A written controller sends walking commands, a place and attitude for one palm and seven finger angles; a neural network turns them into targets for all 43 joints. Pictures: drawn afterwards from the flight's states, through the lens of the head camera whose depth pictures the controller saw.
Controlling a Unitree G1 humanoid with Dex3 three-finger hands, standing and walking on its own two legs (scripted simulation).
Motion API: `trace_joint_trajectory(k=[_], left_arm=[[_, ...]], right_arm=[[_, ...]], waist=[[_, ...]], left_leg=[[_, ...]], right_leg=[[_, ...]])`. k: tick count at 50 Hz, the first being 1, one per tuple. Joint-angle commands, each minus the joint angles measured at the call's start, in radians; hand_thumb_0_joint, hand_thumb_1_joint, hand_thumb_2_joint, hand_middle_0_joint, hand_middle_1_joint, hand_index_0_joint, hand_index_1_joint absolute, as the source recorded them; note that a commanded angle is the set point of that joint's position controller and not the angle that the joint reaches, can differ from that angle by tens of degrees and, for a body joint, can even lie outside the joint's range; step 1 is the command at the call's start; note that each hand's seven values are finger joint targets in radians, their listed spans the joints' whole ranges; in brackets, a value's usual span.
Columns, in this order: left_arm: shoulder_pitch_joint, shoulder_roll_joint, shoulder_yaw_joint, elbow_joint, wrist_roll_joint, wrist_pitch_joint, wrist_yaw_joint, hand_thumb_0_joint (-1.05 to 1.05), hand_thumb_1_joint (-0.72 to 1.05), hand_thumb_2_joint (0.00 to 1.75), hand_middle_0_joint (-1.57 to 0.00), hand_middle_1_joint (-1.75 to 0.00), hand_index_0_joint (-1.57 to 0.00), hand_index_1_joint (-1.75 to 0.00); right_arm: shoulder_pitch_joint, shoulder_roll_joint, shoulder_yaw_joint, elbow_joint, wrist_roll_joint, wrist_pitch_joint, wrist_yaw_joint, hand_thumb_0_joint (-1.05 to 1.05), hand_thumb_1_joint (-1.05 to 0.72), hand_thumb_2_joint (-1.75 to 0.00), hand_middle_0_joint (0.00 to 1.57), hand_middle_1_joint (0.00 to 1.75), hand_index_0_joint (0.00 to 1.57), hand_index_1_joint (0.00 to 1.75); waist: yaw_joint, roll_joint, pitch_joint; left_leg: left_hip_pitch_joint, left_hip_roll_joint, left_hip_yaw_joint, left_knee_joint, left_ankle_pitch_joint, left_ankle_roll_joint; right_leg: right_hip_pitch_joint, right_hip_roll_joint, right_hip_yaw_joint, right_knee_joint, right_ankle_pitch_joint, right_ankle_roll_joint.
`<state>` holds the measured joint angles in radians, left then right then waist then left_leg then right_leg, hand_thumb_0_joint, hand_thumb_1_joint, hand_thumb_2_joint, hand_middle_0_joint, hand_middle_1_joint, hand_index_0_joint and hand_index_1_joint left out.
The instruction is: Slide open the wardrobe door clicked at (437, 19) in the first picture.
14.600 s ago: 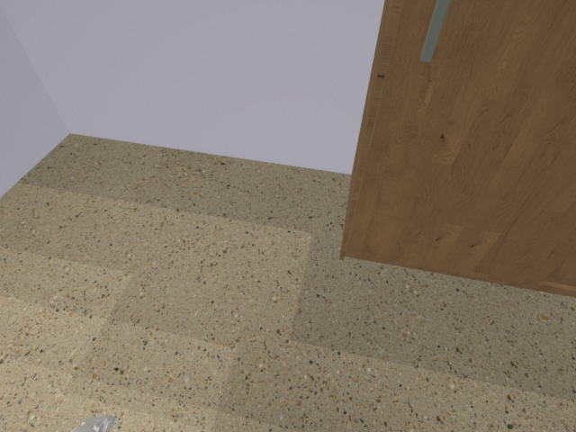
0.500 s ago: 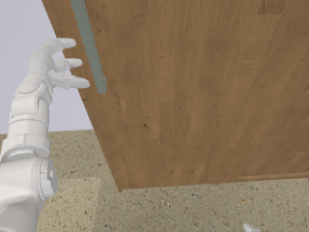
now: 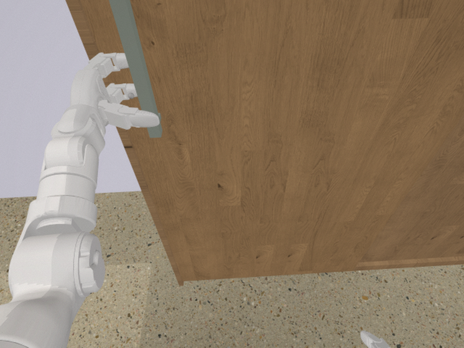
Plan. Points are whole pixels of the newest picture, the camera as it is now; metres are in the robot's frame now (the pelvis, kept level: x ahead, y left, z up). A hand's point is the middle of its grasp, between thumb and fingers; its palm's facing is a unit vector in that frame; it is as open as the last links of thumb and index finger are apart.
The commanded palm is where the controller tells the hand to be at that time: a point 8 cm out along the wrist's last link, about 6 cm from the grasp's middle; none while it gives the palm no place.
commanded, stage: feel for the door with the fingertips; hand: left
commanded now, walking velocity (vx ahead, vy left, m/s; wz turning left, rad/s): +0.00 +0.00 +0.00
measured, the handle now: (139, 58) +0.50 +0.16 +0.27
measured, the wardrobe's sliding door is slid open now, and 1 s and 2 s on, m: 0.00 0.00 0.00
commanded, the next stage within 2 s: slide the fingers in behind the handle in 0.08 s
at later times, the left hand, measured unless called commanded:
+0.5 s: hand (124, 94) +0.45 +0.18 +0.24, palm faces +0.08 -1.00 +0.00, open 13.9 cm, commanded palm +0.42 +0.23 +0.23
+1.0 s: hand (139, 93) +0.44 +0.16 +0.24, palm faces +0.07 -1.00 +0.02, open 14.0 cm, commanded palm +0.41 +0.21 +0.23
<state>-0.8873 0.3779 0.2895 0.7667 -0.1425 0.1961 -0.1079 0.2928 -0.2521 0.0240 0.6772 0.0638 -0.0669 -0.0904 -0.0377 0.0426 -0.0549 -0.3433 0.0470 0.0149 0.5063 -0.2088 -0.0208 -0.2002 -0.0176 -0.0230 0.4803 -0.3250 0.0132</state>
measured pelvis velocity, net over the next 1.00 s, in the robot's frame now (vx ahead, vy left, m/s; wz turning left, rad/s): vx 0.00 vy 0.00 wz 0.00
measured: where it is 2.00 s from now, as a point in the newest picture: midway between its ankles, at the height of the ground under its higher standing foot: outside the picture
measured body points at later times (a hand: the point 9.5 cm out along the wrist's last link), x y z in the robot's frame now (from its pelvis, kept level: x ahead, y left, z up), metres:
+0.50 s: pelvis +0.00 +0.00 +0.00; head +0.00 -0.02 +0.45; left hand +0.44 +0.24 +0.24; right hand +0.09 -0.27 -0.11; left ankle +0.03 +0.13 -0.74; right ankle -0.05 -0.13 -0.74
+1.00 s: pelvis +0.00 +0.00 +0.00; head -0.01 -0.02 +0.45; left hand +0.43 +0.21 +0.24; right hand +0.13 -0.25 -0.11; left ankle +0.03 +0.13 -0.74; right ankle -0.05 -0.13 -0.74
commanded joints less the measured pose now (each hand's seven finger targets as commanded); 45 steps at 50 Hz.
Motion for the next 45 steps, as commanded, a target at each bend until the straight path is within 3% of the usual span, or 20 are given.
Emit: trace_joint_trajectory(k=[1, 3, 6, 10, 11, 14, 16, 19, 20, 21, 24, 25, 27, 30, 31, 33, 35, 36, 39, 45], left_arm=[[-0.56, 0.269, 0.054, -0.239, -0.009, -0.092, 0.002, 0.0, -0.5, 0.3, -0.3, -1.2, -0.3, -1.2], [-0.605, 0.219, 0.012, -0.216, -0.009, -0.089, -0.001, 0.0, -0.5, 0.3, -0.3, -1.2, -0.3, -1.2], [-0.62, 0.289, 0.062, -0.186, -0.01, -0.103, -0.003, 0.0, -0.5, 0.3, -0.3, -1.2, -0.3, -1.2], [-0.606, 0.274, 0.048, -0.134, -0.011, -0.118, -0.014, 0.0, -0.5, 0.3, -0.3, -1.2, -0.3, -1.2], [-0.614, 0.31, 0.078, -0.149, -0.01, -0.127, -0.014, 0.0, -0.5, 0.3, -0.3, -1.2, -0.3, -1.2], [-0.59, 0.268, 0.048, -0.171, -0.014, -0.135, -0.027, 0.0, -0.5, 0.3, -0.3, -1.2, -0.3, -1.2], [-0.552, 0.31, 0.084, -0.2, -0.019, -0.142, -0.028, 0.0, -0.5, 0.3, -0.3, -1.2, -0.3, -1.2], [-0.521, 0.266, 0.057, -0.225, -0.021, -0.123, -0.031, 0.0, -0.5, 0.3, -0.3, -1.2, -0.3, -1.2], [-0.474, 0.287, 0.079, -0.213, -0.028, -0.115, -0.032, 0.0, -0.5, 0.3, -0.3, -1.2, -0.3, -1.2], [-0.451, 0.309, 0.095, -0.22, -0.025, -0.102, -0.035, 0.0, -0.5, 0.3, -0.3, -1.2, -0.3, -1.2], [-0.466, 0.226, 0.026, -0.248, -0.028, -0.065, -0.039, 0.0, -0.5, 0.3, -0.3, -1.2, -0.3, -1.2], [-0.461, 0.245, 0.041, -0.25, -0.034, -0.062, -0.033, 0.0, -0.5, 0.3, -0.3, -1.2, -0.3, -1.2], [-0.49, 0.215, 0.015, -0.28, -0.036, -0.05, -0.03, 0.0, -0.5, 0.3, -0.3, -1.2, -0.3, -1.2], [-0.502, 0.218, 0.025, -0.309, -0.041, -0.056, -0.012, 0.0, -0.5, 0.3, -0.3, -1.2, -0.3, -1.2], [-0.511, 0.22, 0.027, -0.32, -0.038, -0.055, -0.008, 0.0, -0.5, 0.3, -0.3, -1.2, -0.3, -1.2], [-0.525, 0.174, -0.008, -0.323, -0.035, -0.052, -0.003, 0.0, -0.5, 0.3, -0.3, -1.2, -0.3, -1.2], [-0.494, 0.21, 0.025, -0.288, -0.034, -0.049, 0.008, 0.0, -0.5, 0.3, -0.3, -1.2, -0.3, -1.2], [-0.506, 0.207, 0.023, -0.301, -0.031, -0.046, 0.01, 0.0, -0.5, 0.3, -0.3, -1.2, -0.3, -1.2], [-0.549, 0.149, -0.027, -0.299, -0.022, -0.039, 0.017, 0.0, -0.5, 0.3, -0.3, -1.2, -0.3, -1.2], [-0.468, 0.185, 0.033, -0.309, -0.025, -0.044, 0.039, 0.0, -0.5, 0.3, -0.3, -1.2, -0.3, -1.2]], right_arm=[[-0.021, -0.147, -0.049, -0.114, 0.0, -0.04, -0.017, 0.0, -0.9, -0.9, 0.2, 0.3, 0.2, 0.3], [-0.017, -0.139, -0.048, -0.107, 0.002, -0.044, -0.017, 0.0, -0.9, -0.9, 0.2, 0.3, 0.2, 0.3], [-0.003, -0.151, -0.05, -0.095, -0.002, -0.045, -0.022, 0.0, -0.9, -0.9, 0.2, 0.3, 0.2, 0.3], [0.012, -0.15, -0.051, -0.09, -0.002, -0.048, -0.023, 0.0, -0.9, -0.9, 0.2, 0.3, 0.2, 0.3], [0.012, -0.152, -0.052, -0.09, -0.003, -0.049, -0.02, 0.0, -0.9, -0.9, 0.2, 0.3, 0.2, 0.3], [0.005, -0.147, -0.053, -0.102, 0.0, -0.05, -0.016, 0.0, -0.9, -0.9, 0.2, 0.3, 0.2, 0.3], [-0.002, -0.153, -0.056, -0.11, 0.002, -0.049, -0.016, 0.0, -0.9, -0.9, 0.2, 0.3, 0.2, 0.3], [-0.011, -0.147, -0.057, -0.113, 0.004, -0.05, -0.012, 0.0, -0.9, -0.9, 0.2, 0.3, 0.2, 0.3], [-0.008, -0.151, -0.059, -0.117, 0.005, -0.047, -0.013, 0.0, -0.9, -0.9, 0.2, 0.3, 0.2, 0.3], [-0.022, -0.153, -0.057, -0.122, 0.008, -0.042, -0.013, 0.0, -0.9, -0.9, 0.2, 0.3, 0.2, 0.3], [-0.033, -0.145, -0.056, -0.128, 0.013, -0.04, -0.013, 0.0, -0.9, -0.9, 0.2, 0.3, 0.2, 0.3], [-0.029, -0.15, -0.056, -0.126, 0.011, -0.039, -0.016, 0.0, -0.9, -0.9, 0.2, 0.3, 0.2, 0.3], [-0.046, -0.143, -0.053, -0.127, 0.013, -0.039, -0.017, 0.0, -0.9, -0.9, 0.2, 0.3, 0.2, 0.3], [-0.043, -0.144, -0.052, -0.124, 0.009, -0.044, -0.019, 0.0, -0.9, -0.9, 0.2, 0.3, 0.2, 0.3], [-0.05, -0.143, -0.052, -0.122, 0.009, -0.045, -0.019, 0.0, -0.9, -0.9, 0.2, 0.3, 0.2, 0.3], [-0.055, -0.135, -0.049, -0.119, 0.008, -0.047, -0.017, 0.0, -0.9, -0.9, 0.2, 0.3, 0.2, 0.3], [-0.045, -0.141, -0.047, -0.113, 0.005, -0.043, -0.018, 0.0, -0.9, -0.9, 0.2, 0.3, 0.2, 0.3], [-0.056, -0.14, -0.047, -0.116, 0.004, -0.043, -0.016, 0.0, -0.9, -0.9, 0.2, 0.3, 0.2, 0.3], [-0.062, -0.13, -0.044, -0.117, 0.006, -0.04, -0.015, 0.0, -0.9, -0.9, 0.2, 0.3, 0.2, 0.3], [-0.071, -0.132, -0.044, -0.126, -0.002, -0.034, -0.009, 0.0, -0.9, -0.9, 0.2, 0.3, 0.2, 0.3]], waist=[[-0.004, -0.033, -0.318], [-0.021, -0.014, -0.291], [-0.014, -0.033, -0.304], [-0.023, -0.044, -0.289], [-0.012, -0.036, -0.306], [-0.012, -0.019, -0.316], [0.003, -0.032, -0.337], [0.002, -0.016, -0.324], [0.012, -0.06, -0.316], [0.021, -0.034, -0.306], [0.003, -0.023, -0.27], [0.006, -0.048, -0.274], [0.0, -0.011, -0.262], [-0.002, -0.037, -0.284], [-0.001, -0.015, -0.297], [-0.007, -0.011, -0.288], [0.003, -0.051, -0.293], [0.004, -0.036, -0.297], [-0.009, -0.011, -0.279], [0.024, -0.056, -0.322]], left_leg=[[0.289, -0.035, -0.003, -0.014, 0.25, 0.063], [0.295, -0.036, -0.006, -0.012, 0.219, 0.062], [0.282, -0.037, -0.009, -0.014, 0.22, 0.064], [0.265, -0.041, -0.003, -0.008, 0.216, 0.067], [0.261, -0.041, -0.004, -0.01, 0.22, 0.065], [0.277, -0.042, -0.001, -0.01, 0.231, 0.063], [0.275, -0.042, 0.0, -0.01, 0.244, 0.066], [0.288, -0.041, 0.002, -0.008, 0.253, 0.065], [0.264, -0.044, 0.006, -0.008, 0.25, 0.069], [0.257, -0.042, 0.009, -0.016, 0.236, 0.068], [0.268, -0.042, 0.009, -0.017, 0.212, 0.068], [0.26, -0.042, 0.006, -0.018, 0.211, 0.069], [0.273, -0.041, 0.004, -0.019, 0.199, 0.067], [0.29, -0.041, -0.004, -0.018, 0.195, 0.068], [0.294, -0.04, -0.004, -0.019, 0.202, 0.066], [0.302, -0.04, -0.004, -0.017, 0.207, 0.064], [0.286, -0.041, -0.009, -0.019, 0.205, 0.064], [0.29, -0.04, -0.006, -0.021, 0.215, 0.065], [0.297, -0.039, -0.006, -0.023, 0.197, 0.06], [0.294, -0.041, -0.003, -0.024, 0.252, 0.062]], right_leg=[[-0.038, 0.038, -0.017, -0.063, 0.385, -0.022], [-0.08, 0.041, -0.018, -0.071, 0.348, -0.022], [-0.059, 0.039, -0.016, -0.072, 0.352, -0.023], [-0.057, 0.037, -0.017, -0.073, 0.357, -0.02], [-0.047, 0.036, -0.013, -0.071, 0.37, -0.02], [-0.047, 0.039, -0.014, -0.066, 0.381, -0.022], [-0.018, 0.039, -0.014, -0.062, 0.399, -0.022], [-0.034, 0.041, -0.017, -0.062, 0.407, -0.022], [-0.005, 0.04, -0.02, -0.067, 0.411, -0.02], [-0.012, 0.038, -0.016, -0.066, 0.405, -0.02], [-0.056, 0.041, -0.018, -0.077, 0.369, -0.018], [-0.034, 0.04, -0.023, -0.08, 0.36, -0.019], [-0.063, 0.041, -0.019, -0.081, 0.343, -0.02], [-0.056, 0.043, -0.022, -0.086, 0.32, -0.021], [-0.06, 0.041, -0.017, -0.082, 0.329, -0.021], [-0.071, 0.041, -0.02, -0.079, 0.334, -0.021], [-0.046, 0.041, -0.025, -0.082, 0.326, -0.022], [-0.049, 0.039, -0.019, -0.077, 0.348, -0.022], [-0.074, 0.039, -0.022, -0.079, 0.321, -0.022], [-0.002, 0.038, -0.024, -0.071, 0.382, -0.025]])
